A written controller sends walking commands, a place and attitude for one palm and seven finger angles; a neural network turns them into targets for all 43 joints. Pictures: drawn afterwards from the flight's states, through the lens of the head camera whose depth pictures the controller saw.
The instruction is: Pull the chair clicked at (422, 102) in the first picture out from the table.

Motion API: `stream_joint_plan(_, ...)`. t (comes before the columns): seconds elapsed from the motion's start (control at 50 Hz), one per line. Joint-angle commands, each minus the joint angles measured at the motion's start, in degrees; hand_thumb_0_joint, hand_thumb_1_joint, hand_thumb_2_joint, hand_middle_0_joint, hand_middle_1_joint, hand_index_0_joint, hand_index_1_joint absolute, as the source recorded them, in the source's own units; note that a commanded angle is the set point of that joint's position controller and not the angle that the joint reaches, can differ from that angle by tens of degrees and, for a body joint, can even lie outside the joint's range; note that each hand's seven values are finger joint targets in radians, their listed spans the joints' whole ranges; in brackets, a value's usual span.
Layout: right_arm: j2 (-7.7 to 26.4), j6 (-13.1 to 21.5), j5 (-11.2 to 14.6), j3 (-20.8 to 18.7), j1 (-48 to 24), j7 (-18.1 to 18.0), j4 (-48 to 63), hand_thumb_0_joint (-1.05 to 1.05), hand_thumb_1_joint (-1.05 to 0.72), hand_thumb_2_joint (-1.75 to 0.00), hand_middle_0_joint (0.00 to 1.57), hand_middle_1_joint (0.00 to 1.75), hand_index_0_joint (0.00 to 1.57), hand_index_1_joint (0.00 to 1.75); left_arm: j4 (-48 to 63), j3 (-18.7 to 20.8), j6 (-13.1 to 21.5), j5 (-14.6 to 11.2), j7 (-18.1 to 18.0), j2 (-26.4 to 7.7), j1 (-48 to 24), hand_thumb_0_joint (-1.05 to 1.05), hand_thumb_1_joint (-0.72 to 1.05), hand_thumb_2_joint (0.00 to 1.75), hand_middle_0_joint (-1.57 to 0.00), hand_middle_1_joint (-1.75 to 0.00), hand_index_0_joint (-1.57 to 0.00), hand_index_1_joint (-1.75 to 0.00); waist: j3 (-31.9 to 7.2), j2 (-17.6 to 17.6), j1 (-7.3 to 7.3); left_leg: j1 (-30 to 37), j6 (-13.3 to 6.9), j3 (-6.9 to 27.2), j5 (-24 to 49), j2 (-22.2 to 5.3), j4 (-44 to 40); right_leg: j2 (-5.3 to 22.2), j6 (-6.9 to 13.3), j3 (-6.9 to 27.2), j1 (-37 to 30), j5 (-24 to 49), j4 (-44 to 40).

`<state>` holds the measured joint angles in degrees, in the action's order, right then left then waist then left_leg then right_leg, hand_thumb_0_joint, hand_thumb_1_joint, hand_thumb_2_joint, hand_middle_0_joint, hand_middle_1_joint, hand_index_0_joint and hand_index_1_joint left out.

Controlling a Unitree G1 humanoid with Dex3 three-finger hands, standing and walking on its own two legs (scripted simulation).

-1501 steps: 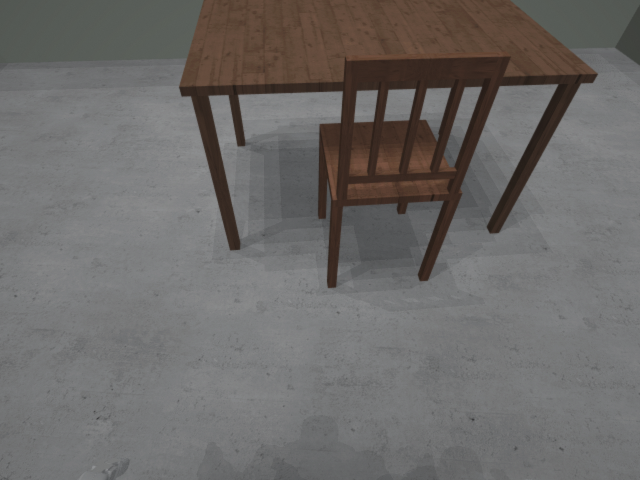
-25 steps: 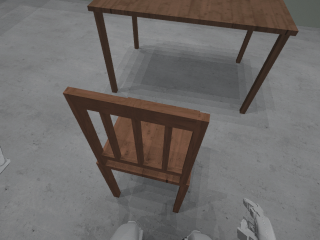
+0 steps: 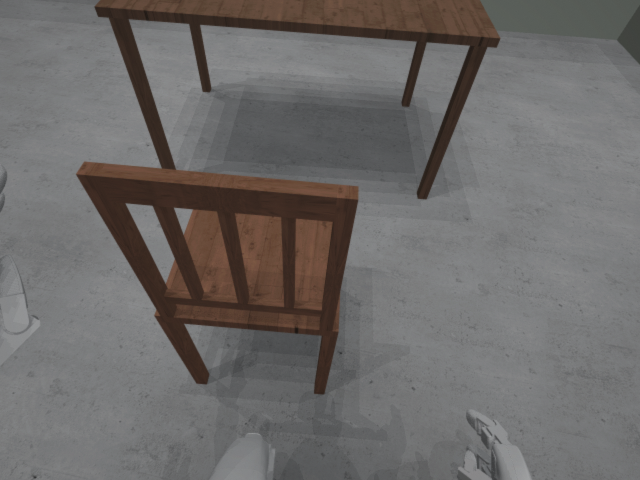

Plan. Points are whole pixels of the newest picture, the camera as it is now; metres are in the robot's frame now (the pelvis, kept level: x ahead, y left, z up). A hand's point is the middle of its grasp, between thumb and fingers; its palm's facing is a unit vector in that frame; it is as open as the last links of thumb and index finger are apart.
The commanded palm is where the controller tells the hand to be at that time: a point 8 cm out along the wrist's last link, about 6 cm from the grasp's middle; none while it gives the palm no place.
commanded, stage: stop stepping back and stand still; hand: left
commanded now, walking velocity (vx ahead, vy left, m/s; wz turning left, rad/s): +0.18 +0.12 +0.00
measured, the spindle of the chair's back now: (235, 260) +0.45 +0.18 -0.08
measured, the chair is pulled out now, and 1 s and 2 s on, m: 0.64 0.64 0.64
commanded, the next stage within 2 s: let the arm hang, fingers relaxed in 0.66 s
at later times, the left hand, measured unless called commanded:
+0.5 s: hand out of the picture +0.12 +0.27 +0.18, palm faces +0.47 -0.74 -0.48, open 7.4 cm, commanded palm +0.09 +0.29 +0.19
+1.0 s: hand out of the picture +0.06 +0.18 -0.13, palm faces +0.01 -0.98 -0.20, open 7.4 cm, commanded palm none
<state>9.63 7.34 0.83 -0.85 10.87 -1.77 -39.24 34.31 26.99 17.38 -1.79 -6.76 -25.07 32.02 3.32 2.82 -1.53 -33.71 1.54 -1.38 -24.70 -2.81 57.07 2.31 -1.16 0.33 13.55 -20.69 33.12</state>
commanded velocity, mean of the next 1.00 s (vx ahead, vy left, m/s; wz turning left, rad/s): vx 0.07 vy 0.01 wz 0.00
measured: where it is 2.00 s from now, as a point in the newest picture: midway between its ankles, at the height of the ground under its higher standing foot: outside the picture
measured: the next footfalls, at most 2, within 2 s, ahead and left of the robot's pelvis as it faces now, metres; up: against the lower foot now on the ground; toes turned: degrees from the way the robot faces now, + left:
left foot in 0.10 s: +0.03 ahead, +0.11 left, +0.00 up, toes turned +0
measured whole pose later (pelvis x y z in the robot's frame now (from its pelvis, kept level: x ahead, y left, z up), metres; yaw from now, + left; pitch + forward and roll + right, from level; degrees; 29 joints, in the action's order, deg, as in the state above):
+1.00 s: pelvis -0.06 +0.01 +0.00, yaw +1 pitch +0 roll -1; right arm 10.2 0.7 -1.3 1.3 12.3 0.9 -48.4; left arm -36.2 0.8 -4.2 1.9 -0.8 -9.8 16.8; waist 1.3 0.1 0.9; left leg -19.5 -1.6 0.3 -12.3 1.3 31.7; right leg 3.1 -2.5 -1.1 16.1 -14.9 31.0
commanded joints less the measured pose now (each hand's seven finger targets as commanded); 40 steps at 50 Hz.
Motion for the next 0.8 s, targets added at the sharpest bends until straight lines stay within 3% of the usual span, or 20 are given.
stream_joint_plan(0.0,5.1,0.8,1.1,-0.6,-5.8,-1.8,13.0,0.00,-0.90,-0.90,0.20,0.30,0.20,0.30,3.8,9.9,-0.4,-1.1,-2.7,-10.8,4.0,0.00,0.90,0.90,-0.20,-0.30,-0.20,-0.30,-10.6,-1.4,2.99,10.1,-1.4,-0.4,6.1,1.4,-22.5,9.5,6.4,3.5,-6.5,41.0,-2.2)
stream_joint_plan(0.04,7.0,2.3,0.8,-1.5,-3.5,-2.5,12.9,0.00,-0.90,-0.90,0.20,0.30,0.20,0.30,6.1,7.8,0.6,-1.1,-3.1,-10.0,2.6,0.00,0.90,0.90,-0.20,-0.30,-0.20,-0.30,-11.8,-3.5,3.26,20.1,-2.3,-1.0,22.7,0.2,-37.7,5.4,3.4,1.3,-7.0,35.4,3.7)
stream_joint_plan(0.06,7.8,3.0,1.0,-2.6,-3.2,-2.6,12.9,0.00,-0.90,-0.90,0.20,0.30,0.20,0.30,6.7,6.7,0.5,-1.2,-3.4,-10.1,3.1,0.00,0.90,0.90,-0.20,-0.30,-0.20,-0.30,-11.6,-3.6,2.87,25.0,-3.6,2.8,33.6,-4.4,-38.6,3.5,2.2,1.0,-4.1,24.5,4.9)
stream_joint_plan(0.08,9.3,3.6,1.0,-3.3,-2.2,-2.2,12.9,0.00,-0.90,-0.90,0.20,0.30,0.20,0.30,9.4,6.2,0.6,-1.1,-3.3,-10.4,2.0,0.00,0.90,0.90,-0.20,-0.30,-0.20,-0.30,-13.1,-7.8,1.83,31.0,-5.3,7.2,44.4,-8.8,-34.7,2.2,1.3,0.9,2.4,9.3,4.7)
stream_joint_plan(0.1,10.3,4.0,1.6,-4.2,-1.5,-1.8,12.9,0.00,-0.90,-0.90,0.20,0.30,0.20,0.30,10.8,6.3,0.4,-0.7,-2.9,-11.5,1.9,0.00,0.90,0.90,-0.20,-0.30,-0.20,-0.30,-13.0,-7.9,1.39,33.9,-5.6,8.7,45.9,-11.0,-33.8,1.4,1.2,1.7,5.4,-0.9,3.9)
stream_joint_plan(0.14,8.3,4.5,0.0,-3.0,-2.7,-2.0,12.1,0.00,-0.90,-0.90,0.20,0.30,0.20,0.30,10.7,8.1,-0.8,-0.5,-2.9,-13.1,5.4,0.00,0.90,0.90,-0.20,-0.30,-0.20,-0.30,-10.0,-18.1,1.80,25.4,-6.6,13.1,35.4,-11.8,-36.9,1.0,0.3,-1.3,2.4,-3.8,-0.9)
stream_joint_plan(0.16,8.3,4.7,-0.2,-2.7,-3.0,-2.0,11.7,0.00,-0.90,-0.90,0.20,0.30,0.20,0.30,12.5,9.4,-0.7,-0.4,-2.8,-14.7,4.3,0.00,0.90,0.90,-0.20,-0.30,-0.20,-0.30,-8.3,-19.5,1.75,20.5,-6.5,12.9,29.0,-11.1,-37.9,1.2,0.6,-0.9,-1.6,-2.4,-2.7)
stream_joint_plan(0.22,9.2,5.2,1.1,-2.8,-2.1,-1.6,11.2,0.00,-0.90,-0.90,0.20,0.30,0.20,0.30,11.8,7.8,-0.2,-0.7,-2.8,-11.9,6.2,0.00,0.90,0.90,-0.20,-0.30,-0.20,-0.30,-6.4,-11.8,2.31,13.9,-4.5,8.7,7.2,-7.2,-37.2,0.2,1.0,-1.3,-6.9,5.3,-10.3)
stream_joint_plan(0.3,9.1,3.8,1.0,-2.6,-2.0,-2.2,11.1,0.00,-0.90,-0.90,0.20,0.30,0.20,0.30,5.2,8.5,-0.8,-0.5,-3.1,-10.7,6.3,0.00,0.90,0.90,-0.20,-0.30,-0.20,-0.30,-3.7,-15.6,2.16,6.0,-3.8,6.0,-14.0,-5.0,-40.9,-1.5,1.8,-1.5,-6.3,-3.6,-8.4)
stream_joint_plan(0.34,8.8,3.0,0.8,-2.6,-1.8,-2.4,11.1,0.00,-0.90,-0.90,0.20,0.30,0.20,0.30,3.5,7.7,-1.2,-0.3,-3.1,-10.2,3.4,0.00,0.90,0.90,-0.20,-0.30,-0.20,-0.30,-3.2,-13.5,2.28,6.4,-3.5,4.6,-14.7,-3.3,-37.8,-1.4,3.0,0.4,-3.4,-7.2,-10.9)
stream_joint_plan(0.42,8.4,2.7,-0.4,-2.5,-0.2,-2.8,8.8,0.00,-0.90,-0.90,0.20,0.30,0.20,0.30,1.6,4.3,-2.3,-0.4,-3.2,-9.6,-3.0,0.00,0.90,0.90,-0.20,-0.30,-0.20,-0.30,-4.3,4.8,3.21,17.9,-3.0,0.3,0.2,1.8,-18.4,8.4,7.2,13.9,8.1,-12.2,-22.7)
stream_joint_plan(0.5,9.0,2.1,-0.5,-2.2,-1.1,-3.0,7.8,0.00,-0.90,-0.90,0.20,0.30,0.20,0.30,-0.9,-0.8,-3.9,0.4,-3.2,-6.9,-9.9,0.00,0.90,0.90,-0.20,-0.30,-0.20,-0.30,-2.2,8.8,3.63,22.1,-3.7,1.2,0.4,2.4,-18.6,9.8,6.9,11.2,14.1,-17.7,-22.7)
stream_joint_plan(0.54,9.5,2.5,-0.6,-1.9,-2.7,-3.4,8.2,0.00,-0.90,-0.90,0.20,0.30,0.20,0.30,0.5,-0.8,-3.6,0.7,-3.2,-7.4,-13.7,0.00,0.90,0.90,-0.20,-0.30,-0.20,-0.30,0.0,6.0,3.55,21.6,-4.5,3.4,0.5,1.2,-26.8,8.1,6.0,8.9,12.2,-14.5,-19.1)
stream_joint_plan(0.6,9.0,3.4,-0.3,-1.6,-3.8,-3.8,9.5,0.00,-0.90,-0.90,0.20,0.30,0.20,0.30,4.2,1.0,-2.3,1.0,-3.4,-8.4,-11.4,0.00,0.90,0.90,-0.20,-0.30,-0.20,-0.30,0.1,-13.4,2.15,18.0,-6.5,13.8,-5.1,-5.2,-43.9,0.8,2.7,3.5,5.4,-4.5,-7.9)
stream_joint_plan(0.64,8.0,3.7,0.4,-1.5,-4.5,-3.6,10.7,0.00,-0.90,-0.90,0.20,0.30,0.20,0.30,6.1,2.6,-2.3,1.7,-3.3,-8.9,-9.5,0.00,0.90,0.90,-0.20,-0.30,-0.20,-0.30,-0.8,-19.5,1.57,7.0,-7.6,17.0,-18.1,-8.8,-50.3,-1.0,1.1,-0.7,-4.6,-1.4,-0.6)
stream_joint_plan(0.68,7.4,4.4,0.4,-1.7,-3.9,-3.4,11.0,0.00,-0.90,-0.90,0.20,0.30,0.20,0.30,5.9,4.6,-1.7,2.1,-3.2,-10.4,-7.2,0.00,0.90,0.90,-0.20,-0.30,-0.20,-0.30,0.0,-16.5,1.55,2.0,-7.2,14.7,-17.6,-7.3,-48.6,-0.7,0.9,-0.4,-9.3,1.8,-3.9)
stream_joint_plan(0.72,7.6,4.9,0.3,-1.8,-2.8,-2.7,10.9,0.00,-0.90,-0.90,0.20,0.30,0.20,0.30,6.3,4.7,-1.2,1.3,-3.1,-9.6,-2.3,0.00,0.90,0.90,-0.20,-0.30,-0.20,-0.30,-2.3,-11.3,1.55,7.5,-5.9,11.6,-7.3,-4.6,-42.7,0.1,1.5,0.7,-9.0,5.4,-10.3)
stream_joint_plan(0.74,14.4,2.6,-2.0,-3.4,-3.2,2.1,-1.6,0.00,-0.90,-0.90,0.20,0.30,0.20,0.30,-41.3,-19.7,-12.9,5.5,5.4,5.5,-5.9,0.00,0.90,0.90,-0.20,-0.30,-0.20,-0.30,-1.7,-5.6,2.23,7.2,-4.9,8.9,17.8,-1.4,-28.0,3.2,2.0,0.9,-0.4,21.5,-3.2)
stream_joint_plan(0.76,6.2,-0.5,-1.0,-2.3,2.4,1.8,-1.6,0.00,-0.90,-0.90,0.20,0.30,0.20,0.30,-43.3,-20.5,-17.0,4.3,6.3,10.3,-4.9,0.00,0.90,0.90,-0.20,-0.30,-0.20,-0.30,-8.5,0.2,2.24,15.3,-3.4,5.3,25.2,-0.7,-26.6,4.5,1.6,2.5,-0.9,26.3,-6.9)
stream_joint_plan(0.78,7.1,-1.1,-0.8,-2.2,3.7,1.7,-0.8,0.00,-0.90,-0.90,0.20,0.30,0.20,0.30,-42.0,-21.6,-18.1,4.0,6.7,10.2,-5.5,0.00,0.90,0.90,-0.20,-0.30,-0.20,-0.30,-8.6,-2.4,3.18,17.5,-2.9,6.3,22.4,-1.7,-27.5,4.8,2.0,1.8,1.9,19.6,-6.9)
